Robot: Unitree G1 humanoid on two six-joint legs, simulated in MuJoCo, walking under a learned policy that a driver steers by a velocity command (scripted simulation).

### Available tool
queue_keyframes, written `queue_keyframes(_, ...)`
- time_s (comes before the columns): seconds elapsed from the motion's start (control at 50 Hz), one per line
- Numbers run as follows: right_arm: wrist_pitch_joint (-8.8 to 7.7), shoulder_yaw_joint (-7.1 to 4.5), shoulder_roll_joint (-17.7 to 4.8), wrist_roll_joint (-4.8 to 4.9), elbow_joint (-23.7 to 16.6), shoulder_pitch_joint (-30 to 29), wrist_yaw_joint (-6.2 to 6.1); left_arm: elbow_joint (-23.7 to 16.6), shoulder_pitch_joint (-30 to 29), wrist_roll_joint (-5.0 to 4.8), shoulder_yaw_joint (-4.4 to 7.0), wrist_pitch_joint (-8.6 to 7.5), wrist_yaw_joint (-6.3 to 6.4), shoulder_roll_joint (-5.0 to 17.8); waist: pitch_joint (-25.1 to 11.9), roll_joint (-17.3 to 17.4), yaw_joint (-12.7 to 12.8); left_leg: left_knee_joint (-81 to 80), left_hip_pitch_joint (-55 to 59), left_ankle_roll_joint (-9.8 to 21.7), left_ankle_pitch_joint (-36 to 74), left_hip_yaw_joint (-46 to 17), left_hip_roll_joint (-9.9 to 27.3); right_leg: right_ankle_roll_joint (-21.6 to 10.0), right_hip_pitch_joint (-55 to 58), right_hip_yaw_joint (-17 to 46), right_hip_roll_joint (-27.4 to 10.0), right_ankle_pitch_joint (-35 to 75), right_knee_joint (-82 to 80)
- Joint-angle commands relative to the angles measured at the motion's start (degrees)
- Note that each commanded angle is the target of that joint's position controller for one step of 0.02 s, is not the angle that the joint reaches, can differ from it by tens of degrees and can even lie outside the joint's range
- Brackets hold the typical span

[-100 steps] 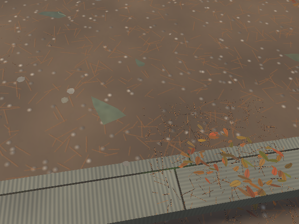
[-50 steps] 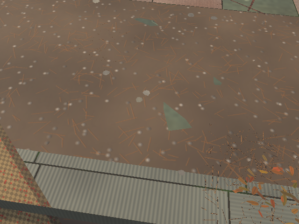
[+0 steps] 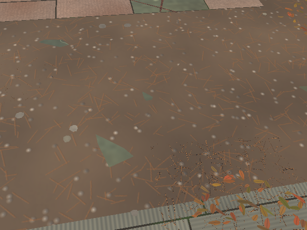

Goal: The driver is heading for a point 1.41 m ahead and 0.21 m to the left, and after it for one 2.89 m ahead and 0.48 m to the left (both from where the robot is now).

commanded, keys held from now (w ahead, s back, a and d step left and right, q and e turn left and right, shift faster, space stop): w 0.32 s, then w+q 0.48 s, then q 0.20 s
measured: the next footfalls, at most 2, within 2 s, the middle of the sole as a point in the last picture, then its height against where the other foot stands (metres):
right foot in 0.14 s outside the picture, level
left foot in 0.64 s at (163, 189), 0.10 m higher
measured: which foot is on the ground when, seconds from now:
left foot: down 0.00-0.32, up 0.34-0.62, down 0.64-1.00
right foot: up 0.00-0.12, down 0.14-0.62, up 0.64-1.00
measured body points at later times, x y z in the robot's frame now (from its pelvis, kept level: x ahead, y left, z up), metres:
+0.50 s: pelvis +0.33 -0.07 -0.03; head +0.38 -0.09 +0.42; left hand +0.34 +0.17 -0.16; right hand +0.41 -0.33 -0.17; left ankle +0.30 +0.05 -0.51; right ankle +0.17 -0.14 -0.75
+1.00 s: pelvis +0.70 -0.11 +0.09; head +0.74 -0.09 +0.53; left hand +0.88 +0.15 +0.02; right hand +0.80 -0.38 -0.04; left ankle +0.60 -0.06 -0.65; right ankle +0.89 -0.19 -0.62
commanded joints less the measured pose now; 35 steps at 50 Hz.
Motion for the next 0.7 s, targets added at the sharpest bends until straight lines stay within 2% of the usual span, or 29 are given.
queue_keyframes(0.02,-0.58,-1.12,-7.32,-0.01,-1.02,3.71,-0.45,-5.36,-8.3,-0.27,-0.55,-0.23,-0.13,0.82,3.28,7.72,-1.11,-2.19,2.44,5.46,34.98,-6.72,13.79,1.52,-7.76,-4.14,0.49,1.76,-3.53)
queue_keyframes(0.04,-0.37,-1.01,-7.05,-0.35,-0.37,5.43,-0.64,-5.07,-7.64,-0.49,-1.07,0.09,0.08,-0.54,2.18,9.51,-1.2,-1.23,3.37,5.94,36.19,-6.15,13.96,1.29,-6.96,-5.21,0.92,0.69,-2.55)
queue_keyframes(0.08,-0.07,-0.75,-6.78,-0.59,0.48,7.99,-1.17,-6.41,-10.43,-0.4,-1.33,0.41,0.39,-0.35,3.09,8.97,-1.96,-0.1,7.17,7.12,38.28,-7.6,15.88,0.33,-11.02,-5.24,0.49,-1.26,-1.14)
queue_keyframes(0.16,0.65,-0.95,-7.35,-2.14,3.26,14.44,-2.17,-11.45,-18.64,-0.31,-1.63,0.12,1.06,0.0,5.95,7.59,-3.41,1.51,24.4,9.94,39.36,-11.29,20.39,-2.45,-34.68,-3.99,-1.22,-13.95,15.45)
queue_keyframes(0.2,0.95,-1.0,-6.73,-4.05,6.05,20.18,-2.47,-16.59,-27.83,-0.43,-2.71,-0.43,1.62,-1.22,8.67,7.05,-6.59,5.01,33.29,9.79,49.14,-11.64,20.63,-4.04,-48.33,-4.55,-0.7,-27.59,22.98)
queue_keyframes(0.24,1.11,-1.01,-6.6,-5.94,7.33,22.7,-3.16,-20.86,-32.99,-1.62,-4.06,-1.76,1.92,-2.23,7.47,7.23,-7.46,9.91,37.14,7.58,64.8,-10.37,20.12,-5.98,-51.67,-3.55,0.62,-35.56,20.72)
queue_keyframes(0.26,1.31,-0.94,-6.57,-6.99,6.66,19.85,-3.32,-20.74,-28.83,-2.08,-4.74,-2.68,1.7,-2.56,3.44,7.05,-4.08,16.77,34.72,5.1,74.58,-7.52,17.72,-7.44,-41.64,-2.14,2.14,-34.28,11.4)
queue_keyframes(0.28,1.79,-0.88,-6.73,-7.35,4.62,12.56,-3.48,-18.48,-17.73,-2.2,-4.95,-3.87,1.46,-2.14,-2.88,4.87,2.69,27.24,24.76,1.56,83.36,-4.57,13.57,-8.18,-16.94,-0.31,4.64,-26.76,-9.98)
queue_keyframes(0.3,2.19,-1.4,-8.94,-5.36,3.71,9.75,-3.74,-15.17,-5.18,-2.63,-3.1,-4.76,1.12,1.33,-10.74,5.72,7.76,37.78,14.95,0.44,78.19,-9.17,14.26,-6.52,9.16,4.85,3.36,-5.34,-27.76)
queue_keyframes(0.32,1.74,-2.22,-12.7,-0.58,2.42,2.97,-3.06,-8.87,9.3,-4.2,-1.39,-3.95,1.66,1.95,-16.64,3.92,15.26,49.42,0.72,-0.46,66.03,-6.49,9.94,-4.96,37.6,3.64,2.48,18.8,-41.01)
queue_keyframes(0.34,-0.05,-2.99,-10.79,1.12,-0.37,-3.3,-1.97,-2.71,15.07,-1.22,0.23,-2.55,2.46,6.51,-5.08,-2.66,12.68,68.4,-32.9,-0.89,-12.75,-4.39,1.02,-5.39,56.82,4.95,-4.7,47.28,-41.73)
queue_keyframes(0.36,-2.16,-1.52,-4.04,2.77,-4.47,1.92,-2.73,-2.97,24.58,0.13,1.8,-1.91,2.58,14.44,-14.02,-13.53,9.66,83.56,-52.64,0.95,-28.37,-13.1,-2.19,-7.09,78.24,17.49,-22.99,119.7,-14.23)
queue_keyframes(0.38,-2.19,-2.22,-5.05,5.27,-3.95,0.35,-1.82,-2.68,27.23,-1.52,1.83,-0.57,2.98,11.81,-19.91,-6.12,14.01,85.01,-53.82,1.52,-17.99,-12.53,-2.13,-10.43,73.64,17.3,-23.16,106.53,-21.15)
queue_keyframes(0.4,-0.77,-2.29,-4.1,4.09,-6.67,-7.21,-1.88,-1.91,20.53,0.32,0.01,-0.58,3.02,4.79,-8.66,-3.02,10.32,89.04,-60.73,1.2,-12.6,-7.32,-1.19,-10.51,62.87,16.89,-18.08,76.49,-26.77)
queue_keyframes(0.42,0.78,-2.05,-2.39,2.12,-7.56,-10.26,-2.0,-1.07,16.42,1.52,-0.43,-1.24,3.08,2.3,-0.79,-1.57,7.28,95.51,-68.35,1.48,-15.15,-3.55,-1.01,-8.47,58.02,13.79,-15.08,62.95,-29.16)
queue_keyframes(0.44,2.18,-1.39,-0.25,0.98,-8.93,-12.26,-2.12,0.61,17.58,1.21,-1.11,-1.77,2.63,0.3,0.44,-2.26,5.67,104.43,-71.23,2.37,-19.36,-1.24,-2.33,-7.12,53.9,9.58,-12.62,63.18,-30.67)
queue_keyframes(0.46,3.27,-0.46,2.17,0.7,-11.26,-13.9,-2.15,1.91,17.0,-0.02,-1.76,-2.18,1.97,-2.12,1.89,-4.18,2.51,107.48,-71.21,3.59,-22.94,0.29,-2.0,-4.93,45.83,3.9,-11.04,57.37,-34.42)
queue_keyframes(0.48,3.95,0.95,4.81,0.44,-14.79,-17.47,-2.07,3.27,14.88,-1.09,-2.58,-2.79,1.19,-4.98,4.66,-3.63,-1.02,104.1,-69.28,4.7,-24.09,0.77,-1.08,-1.93,35.39,-1.4,-9.79,48.63,-39.68)
queue_keyframes(0.5,3.91,2.28,5.77,0.12,-18.76,-22.51,-1.73,4.03,13.6,-1.49,-3.14,-3.47,0.67,-6.42,8.08,-2.61,-2.34,95.52,-66.75,4.82,-24.38,3.61,-0.56,0.87,26.54,-6.43,-7.0,43.75,-44.79)
queue_keyframes(0.52,4.07,3.26,5.75,0.17,-21.35,-23.58,-1.14,3.49,12.28,-0.88,-3.31,-3.81,1.2,-5.37,10.03,-3.56,-4.15,86.76,-59.89,4.51,-22.96,6.77,-1.22,1.38,17.8,-9.79,-5.08,51.65,-49.05)
queue_keyframes(0.54,3.8,3.31,4.59,-0.19,-19.93,-16.89,-0.64,1.85,8.72,-1.2,-3.56,-4.3,2.07,-5.18,8.42,-3.49,-8.5,80.4,-48.41,3.92,-18.79,10.5,-3.27,2.43,10.6,-14.49,-2.16,62.97,-48.63)
queue_keyframes(0.56,3.79,3.14,1.83,-0.12,-17.73,-8.18,-0.26,-0.69,3.56,-2.26,-2.78,-5.51,2.83,-1.04,2.07,-1.29,-14.24,70.42,-27.99,3.2,-9.13,12.81,-4.12,2.61,1.44,-17.37,-0.41,78.7,-43.51)
queue_keyframes(0.58,3.93,2.31,-1.9,0.86,-15.93,-2.45,-0.47,-2.49,2.92,-4.4,-1.33,-8.39,3.26,4.67,-3.48,1.11,-16.26,57.25,-8.15,1.78,2.04,11.07,-4.16,-0.58,-4.05,-10.6,-4.99,83.47,-38.29)
queue_keyframes(0.6,5.37,0.41,-6.57,0.64,-12.41,6.21,-1.35,-3.36,1.74,-6.13,0.62,-10.26,3.46,11.75,-11.84,-0.68,-20.77,52.13,3.88,0.99,3.79,9.15,-5.81,-0.41,1.35,-6.41,-7.94,90.07,-28.68)
queue_keyframes(0.62,6.52,-1.55,-10.96,-0.55,-9.02,17.43,-1.73,-5.57,-5.17,-7.62,2.54,-10.73,3.55,16.78,-15.93,-3.79,-26.82,43.98,11.71,2.46,5.76,4.43,-5.12,1.08,5.3,-4.49,-8.76,88.74,-12.82)
queue_keyframes(0.64,6.63,-3.43,-14.87,-0.3,-6.15,20.94,-1.43,-6.93,-11.54,-7.23,2.93,-9.02,3.89,13.67,-14.16,3.82,-29.27,30.19,12.2,10.59,15.5,-7.74,0.21,3.53,3.63,-6.31,1.1,35.96,23.53)
queue_keyframes(0.66,5.96,-4.19,-18.22,0.98,-8.54,7.56,-1.57,-11.16,-7.23,-3.6,0.11,-7.68,2.57,2.91,-12.71,21.93,-16.68,28.93,6.99,16.94,52.71,-23.51,5.68,3.87,-4.08,-4.48,12.21,-15.43,57.65)
queue_keyframes(0.68,5.0,-4.11,-17.67,0.23,-11.75,0.34,-0.96,-14.93,7.67,-2.4,-0.78,-6.68,1.99,0.44,-26.84,12.94,-5.21,21.86,14.48,23.08,48.1,-41.24,14.82,1.05,-8.75,6.95,10.51,-12.51,62.52)
queue_keyframes(0.7,4.72,-3.58,-14.07,0.62,-12.61,-4.86,-1.08,-15.32,11.48,-1.22,-2.17,-5.35,1.64,-2.58,-23.36,4.11,-0.31,13.51,7.23,22.85,23.37,-48.68,16.0,-0.27,-9.87,7.76,8.73,-9.99,59.9)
